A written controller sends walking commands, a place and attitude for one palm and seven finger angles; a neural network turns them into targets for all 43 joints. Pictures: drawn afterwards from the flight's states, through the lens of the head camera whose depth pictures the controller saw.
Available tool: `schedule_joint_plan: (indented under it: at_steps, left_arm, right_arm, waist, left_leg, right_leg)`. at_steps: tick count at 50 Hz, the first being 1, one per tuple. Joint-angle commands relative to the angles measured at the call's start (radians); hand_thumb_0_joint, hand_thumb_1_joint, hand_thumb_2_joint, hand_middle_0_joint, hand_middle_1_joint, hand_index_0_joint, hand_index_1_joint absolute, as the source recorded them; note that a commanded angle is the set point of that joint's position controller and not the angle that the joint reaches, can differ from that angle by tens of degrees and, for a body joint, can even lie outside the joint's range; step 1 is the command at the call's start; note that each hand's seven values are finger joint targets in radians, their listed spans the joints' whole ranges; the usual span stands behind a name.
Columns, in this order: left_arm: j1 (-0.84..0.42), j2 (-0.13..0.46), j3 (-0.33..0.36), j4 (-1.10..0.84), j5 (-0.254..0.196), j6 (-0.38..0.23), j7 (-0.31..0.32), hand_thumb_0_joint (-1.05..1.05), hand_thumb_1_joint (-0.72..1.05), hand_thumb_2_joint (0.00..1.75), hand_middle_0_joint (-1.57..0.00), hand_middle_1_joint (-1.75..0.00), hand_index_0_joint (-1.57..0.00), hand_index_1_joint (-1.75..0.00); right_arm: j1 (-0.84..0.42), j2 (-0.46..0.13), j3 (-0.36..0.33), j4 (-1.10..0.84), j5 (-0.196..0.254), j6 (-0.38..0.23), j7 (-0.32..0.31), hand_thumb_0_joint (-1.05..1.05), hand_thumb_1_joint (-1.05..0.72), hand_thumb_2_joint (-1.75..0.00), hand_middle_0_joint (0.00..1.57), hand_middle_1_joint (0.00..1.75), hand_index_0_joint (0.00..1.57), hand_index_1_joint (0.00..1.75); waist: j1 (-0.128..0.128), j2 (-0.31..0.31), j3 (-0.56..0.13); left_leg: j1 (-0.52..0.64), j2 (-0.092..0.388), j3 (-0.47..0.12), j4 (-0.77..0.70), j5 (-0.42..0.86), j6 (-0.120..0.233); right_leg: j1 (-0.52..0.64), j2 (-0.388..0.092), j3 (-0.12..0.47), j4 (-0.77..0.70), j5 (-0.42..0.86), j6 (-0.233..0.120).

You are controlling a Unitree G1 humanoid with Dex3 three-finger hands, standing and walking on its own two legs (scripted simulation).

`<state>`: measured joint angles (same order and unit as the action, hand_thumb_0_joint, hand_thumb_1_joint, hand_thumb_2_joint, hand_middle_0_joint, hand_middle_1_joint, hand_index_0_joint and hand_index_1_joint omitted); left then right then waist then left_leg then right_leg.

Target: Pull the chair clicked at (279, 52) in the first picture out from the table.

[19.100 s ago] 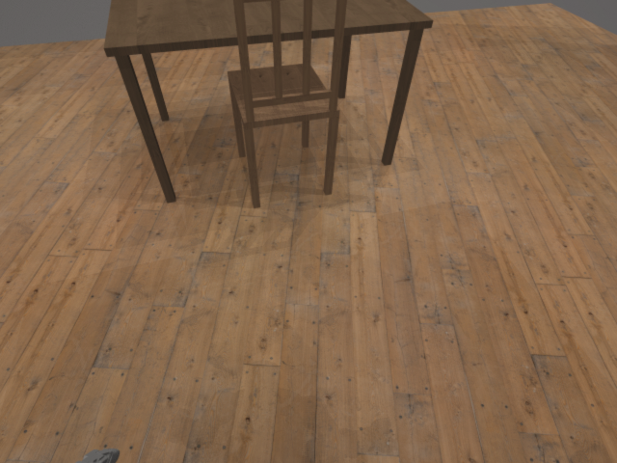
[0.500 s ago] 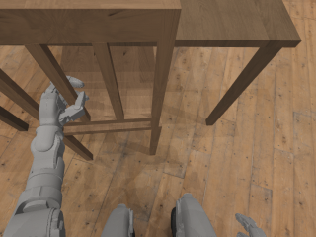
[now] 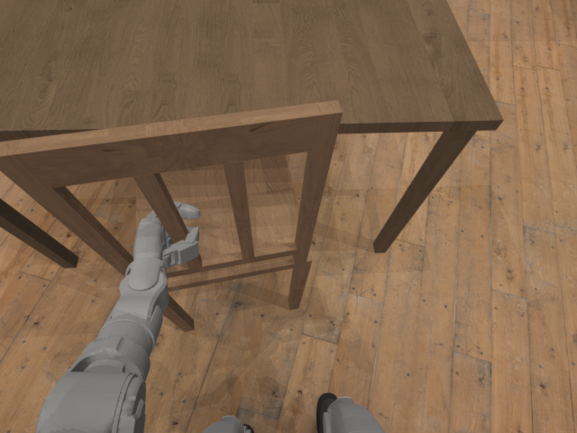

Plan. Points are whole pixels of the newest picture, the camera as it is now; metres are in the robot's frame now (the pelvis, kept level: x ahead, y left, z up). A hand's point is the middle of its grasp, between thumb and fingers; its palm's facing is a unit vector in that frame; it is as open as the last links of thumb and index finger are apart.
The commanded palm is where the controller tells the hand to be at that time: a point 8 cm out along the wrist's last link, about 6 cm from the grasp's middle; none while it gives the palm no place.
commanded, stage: step backward, pulling the chair out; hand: left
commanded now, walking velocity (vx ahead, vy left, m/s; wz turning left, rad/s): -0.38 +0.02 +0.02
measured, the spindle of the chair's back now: (176, 228) +0.42 +0.17 -0.05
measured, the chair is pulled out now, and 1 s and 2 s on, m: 0.08 0.20 0.26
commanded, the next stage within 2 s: none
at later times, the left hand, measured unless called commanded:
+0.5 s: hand (208, 303) +0.30 +0.11 -0.06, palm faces +0.08 -0.98 -0.16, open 5.4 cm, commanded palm +0.31 +0.16 -0.06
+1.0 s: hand (206, 324) +0.27 +0.11 -0.06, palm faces +0.06 -0.98 -0.18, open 5.5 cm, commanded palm +0.28 +0.16 -0.06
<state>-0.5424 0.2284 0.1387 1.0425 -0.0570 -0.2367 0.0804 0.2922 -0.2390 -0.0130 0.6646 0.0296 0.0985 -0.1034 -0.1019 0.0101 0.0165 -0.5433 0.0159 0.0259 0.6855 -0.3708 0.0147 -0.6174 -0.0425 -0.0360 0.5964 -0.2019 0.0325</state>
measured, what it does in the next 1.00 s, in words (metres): shifts its weight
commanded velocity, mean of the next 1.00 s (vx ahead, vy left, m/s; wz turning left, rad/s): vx -0.38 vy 0.03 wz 0.02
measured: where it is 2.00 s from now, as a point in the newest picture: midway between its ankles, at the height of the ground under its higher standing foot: outside the picture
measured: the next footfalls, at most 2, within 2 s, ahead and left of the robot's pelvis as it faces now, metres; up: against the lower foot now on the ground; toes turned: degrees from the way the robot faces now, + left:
right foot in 1.62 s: -0.01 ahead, -0.15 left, +0.00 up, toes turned -1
left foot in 1.90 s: -0.07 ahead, +0.12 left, +0.00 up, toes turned +2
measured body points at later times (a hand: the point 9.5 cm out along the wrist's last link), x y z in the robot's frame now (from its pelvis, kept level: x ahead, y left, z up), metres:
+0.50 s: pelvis -0.07 -0.03 +0.00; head +0.02 -0.04 +0.44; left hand +0.29 +0.16 -0.05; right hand +0.01 -0.29 -0.14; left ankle -0.03 +0.10 -0.72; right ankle +0.04 -0.15 -0.72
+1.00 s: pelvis -0.08 -0.02 +0.00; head -0.01 -0.03 +0.44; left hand +0.26 +0.16 -0.05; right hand +0.01 -0.28 -0.13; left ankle -0.03 +0.10 -0.72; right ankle +0.04 -0.15 -0.72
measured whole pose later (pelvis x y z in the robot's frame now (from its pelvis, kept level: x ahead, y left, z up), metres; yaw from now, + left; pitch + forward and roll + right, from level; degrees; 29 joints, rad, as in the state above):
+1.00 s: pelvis -0.08 -0.02 +0.00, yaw +3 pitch +3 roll +1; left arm -0.49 0.14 0.02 1.08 -0.05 -0.24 0.14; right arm 0.22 -0.27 0.02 0.77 0.05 -0.05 -0.12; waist -0.07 0.00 0.11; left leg -0.48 -0.02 0.02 0.65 -0.25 -0.01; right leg -0.55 -0.09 -0.05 0.60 -0.11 0.01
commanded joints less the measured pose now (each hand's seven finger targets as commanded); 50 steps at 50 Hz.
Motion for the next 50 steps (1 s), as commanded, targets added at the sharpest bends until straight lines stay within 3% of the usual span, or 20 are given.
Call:
schedule_joint_plan:
  at_steps: [1, 8, 16, 18, 22, 25, 27, 30, 32, 35, 37, 39, 42, 43, 46, 47, 48, 50]
  left_arm:
    - [-0.271, 0.184, -0.028, -0.196, 0.051, -0.052, 0.006, 0.0, 0.9, 0.9, -0.5, -1.45, -0.5, -1.45]
    - [-0.284, 0.173, -0.05, -0.209, 0.042, -0.053, 0.018, 0.0, 0.9, 0.9, -0.5, -1.45, -0.5, -1.45]
    - [-0.331, 0.172, -0.068, -0.184, 0.035, -0.065, 0.038, 0.0, 0.9, 0.9, -0.5, -1.45, -0.5, -1.45]
    - [-0.342, 0.163, -0.08, -0.178, 0.032, -0.07, 0.042, 0.0, 0.9, 0.9, -0.5, -1.45, -0.5, -1.45]
    - [-0.332, 0.17, -0.087, -0.162, 0.029, -0.079, 0.05, 0.0, 0.9, 0.9, -0.5, -1.45, -0.5, -1.45]
    - [-0.307, 0.174, -0.088, -0.148, 0.027, -0.085, 0.056, 0.0, 0.9, 0.9, -0.5, -1.45, -0.5, -1.45]
    - [-0.299, 0.149, -0.106, -0.148, 0.027, -0.09, 0.056, 0.0, 0.9, 0.9, -0.5, -1.45, -0.5, -1.45]
    - [-0.288, 0.133, -0.115, -0.161, 0.029, -0.098, 0.057, 0.0, 0.9, 0.9, -0.5, -1.45, -0.5, -1.45]
    - [-0.293, 0.105, -0.13, -0.188, 0.027, -0.1, 0.056, 0.0, 0.9, 0.9, -0.5, -1.45, -0.5, -1.45]
    - [-0.284, 0.121, -0.112, -0.197, 0.035, -0.094, 0.055, 0.0, 0.9, 0.9, -0.5, -1.45, -0.5, -1.45]
    - [-0.282, 0.111, -0.127, -0.204, 0.035, -0.085, 0.048, 0.0, 0.9, 0.9, -0.5, -1.45, -0.5, -1.45]
    - [-0.267, 0.122, -0.117, -0.193, 0.035, -0.083, 0.053, 0.0, 0.9, 0.9, -0.5, -1.45, -0.5, -1.45]
    - [-0.232, 0.155, -0.099, -0.164, 0.036, -0.075, 0.056, 0.0, 0.9, 0.9, -0.5, -1.45, -0.5, -1.45]
    - [-0.226, 0.154, -0.095, -0.147, 0.037, -0.07, 0.059, 0.0, 0.9, 0.9, -0.5, -1.45, -0.5, -1.45]
    - [-0.243, 0.148, -0.095, -0.136, 0.04, -0.053, 0.058, 0.0, 0.9, 0.9, -0.5, -1.45, -0.5, -1.45]
    - [-0.271, 0.135, -0.108, -0.149, 0.037, -0.055, 0.055, 0.0, 0.9, 0.9, -0.5, -1.45, -0.5, -1.45]
    - [-0.281, 0.12, -0.122, -0.16, 0.035, -0.061, 0.053, 0.0, 0.9, 0.9, -0.5, -1.45, -0.5, -1.45]
    - [-0.302, 0.106, -0.137, -0.176, 0.029, -0.069, 0.055, 0.0, 0.9, 0.9, -0.5, -1.45, -0.5, -1.45]
  right_arm:
    - [0.084, -0.15, -0.051, -0.059, 0.01, -0.032, -0.021, 0.0, -0.9, -0.9, 0.2, 0.3, 0.2, 0.3]
    - [0.047, -0.149, -0.043, -0.051, 0.02, -0.054, -0.028, 0.0, -0.9, -0.9, 0.2, 0.3, 0.2, 0.3]
    - [0.011, -0.153, -0.035, -0.037, 0.03, -0.102, -0.034, 0.0, -0.9, -0.9, 0.2, 0.3, 0.2, 0.3]
    - [0.004, -0.152, -0.032, -0.034, 0.033, -0.119, -0.033, 0.0, -0.9, -0.9, 0.2, 0.3, 0.2, 0.3]
    - [0.015, -0.152, -0.033, -0.016, 0.04, -0.146, -0.035, 0.0, -0.9, -0.9, 0.2, 0.3, 0.2, 0.3]
    - [0.019, -0.16, -0.032, 0.0, 0.043, -0.165, -0.037, 0.0, -0.9, -0.9, 0.2, 0.3, 0.2, 0.3]
    - [0.01, -0.159, -0.024, 0.004, 0.041, -0.175, -0.038, 0.0, -0.9, -0.9, 0.2, 0.3, 0.2, 0.3]
    - [-0.014, -0.162, -0.018, -0.009, 0.037, -0.185, -0.045, 0.0, -0.9, -0.9, 0.2, 0.3, 0.2, 0.3]
    - [-0.027, -0.157, -0.012, -0.02, 0.037, -0.185, -0.047, 0.0, -0.9, -0.9, 0.2, 0.3, 0.2, 0.3]
    - [-0.025, -0.154, -0.019, -0.017, 0.026, -0.18, -0.051, 0.0, -0.9, -0.9, 0.2, 0.3, 0.2, 0.3]
    - [-0.043, -0.144, -0.015, -0.029, 0.025, -0.173, -0.045, 0.0, -0.9, -0.9, 0.2, 0.3, 0.2, 0.3]
    - [-0.02, -0.143, -0.02, -0.027, 0.03, -0.176, -0.042, 0.0, -0.9, -0.9, 0.2, 0.3, 0.2, 0.3]
    - [0.022, -0.139, -0.029, 0.0, 0.028, -0.179, -0.034, 0.0, -0.9, -0.9, 0.2, 0.3, 0.2, 0.3]
    - [0.021, -0.139, -0.027, 0.01, 0.028, -0.179, -0.03, 0.0, -0.9, -0.9, 0.2, 0.3, 0.2, 0.3]
    - [0.016, -0.148, -0.016, 0.037, 0.027, -0.179, -0.026, 0.0, -0.9, -0.9, 0.2, 0.3, 0.2, 0.3]
    - [0.006, -0.154, -0.013, 0.039, 0.027, -0.178, -0.029, 0.0, -0.9, -0.9, 0.2, 0.3, 0.2, 0.3]
    - [-0.009, -0.159, -0.01, 0.031, 0.026, -0.178, -0.034, 0.0, -0.9, -0.9, 0.2, 0.3, 0.2, 0.3]
    - [-0.044, -0.17, -0.01, 0.001, 0.033, -0.177, -0.041, 0.0, -0.9, -0.9, 0.2, 0.3, 0.2, 0.3]
  waist:
    - [0.022, 0.097, -0.518]
    - [0.029, 0.086, -0.51]
    - [0.044, 0.093, -0.415]
    - [0.049, 0.078, -0.387]
    - [0.048, -0.044, -0.366]
    - [0.051, -0.08, -0.355]
    - [0.054, -0.044, -0.344]
    - [0.064, 0.047, -0.322]
    - [0.071, 0.11, -0.326]
    - [0.074, 0.101, -0.36]
    - [0.08, 0.115, -0.301]
    - [0.079, 0.001, -0.277]
    - [0.069, -0.185, -0.324]
    - [0.071, -0.203, -0.337]
    - [0.055, -0.173, -0.361]
    - [0.048, -0.123, -0.361]
    - [0.051, -0.056, -0.352]
    - [0.07, 0.09, -0.312]
  left_leg:
    - [0.208, 0.119, -0.086, -0.045, 0.64, -0.05]
    - [0.177, 0.108, -0.086, -0.093, 0.456, -0.032]
    - [0.098, 0.11, -0.094, -0.147, 0.2, -0.001]
    - [0.079, 0.095, -0.086, -0.134, 0.119, 0.0]
    - [0.132, 0.043, -0.059, -0.071, 0.007, -0.011]
    - [0.179, 0.023, -0.049, -0.066, -0.039, -0.013]
    - [0.197, 0.044, -0.065, -0.114, -0.014, -0.008]
    - [0.154, 0.1, -0.106, -0.208, 0.001, 0.012]
    - [0.105, 0.14, -0.128, -0.241, 0.068, 0.023]
    - [0.128, 0.15, -0.123, -0.19, 0.27, 0.017]
    - [0.026, 0.151, -0.116, -0.195, 0.127, 0.017]
    - [0.012, 0.094, -0.09, -0.117, -0.013, 0.003]
    - [0.143, -0.015, -0.039, 0.062, -0.099, -0.032]
    - [0.166, -0.028, -0.036, 0.104, -0.104, -0.036]
    - [0.198, -0.012, -0.063, 0.01, -0.051, -0.037]
    - [0.227, 0.007, -0.073, -0.072, 0.015, -0.029]
    - [0.225, 0.043, -0.103, -0.154, 0.068, -0.013]
    - [0.16, 0.139, -0.16, -0.257, 0.056, 0.021]
  right_leg:
    - [0.364, -0.12, 0.082, 0.033, 0.612, -0.074]
    - [0.349, -0.105, 0.075, 0.012, 0.432, -0.053]
    - [0.302, -0.081, 0.074, 0.003, 0.079, -0.035]
    - [0.29, -0.1, 0.095, -0.024, -0.005, -0.043]
    - [0.251, -0.158, 0.162, -0.157, -0.106, -0.061]
    - [0.233, -0.187, 0.18, -0.229, -0.178, -0.07]
    - [0.224, -0.165, 0.145, -0.205, -0.174, -0.057]
    - [0.236, -0.091, 0.088, -0.097, -0.178, -0.029]
    - [0.283, -0.057, 0.058, 0.027, -0.1, -0.027]
    - [0.316, -0.058, 0.063, 0.074, 0.065, -0.03]
    - [0.326, -0.075, 0.083, 0.092, -0.039, -0.042]
    - [0.291, -0.122, 0.152, -0.002, -0.106, -0.073]
    - [0.239, -0.26, 0.305, -0.256, -0.174, -0.12]
    - [0.256, -0.295, 0.312, -0.292, -0.177, -0.137]
    - [0.325, -0.295, 0.226, -0.22, 0.066, -0.129]
    - [0.308, -0.258, 0.173, -0.179, 0.076, -0.103]
    - [0.293, -0.192, 0.12, -0.133, 0.037, -0.066]
    - [0.276, -0.09, 0.052, -0.012, -0.121, -0.031]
